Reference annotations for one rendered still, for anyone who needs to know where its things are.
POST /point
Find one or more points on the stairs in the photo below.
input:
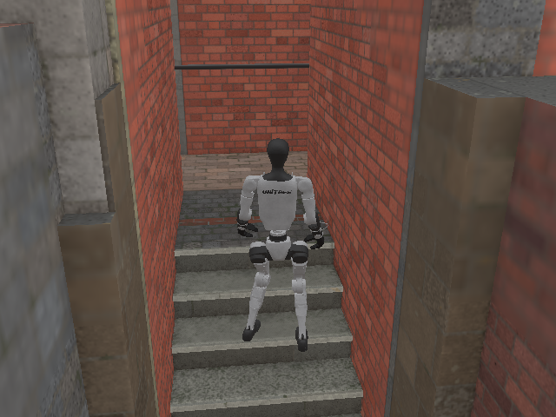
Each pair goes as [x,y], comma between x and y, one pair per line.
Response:
[257,372]

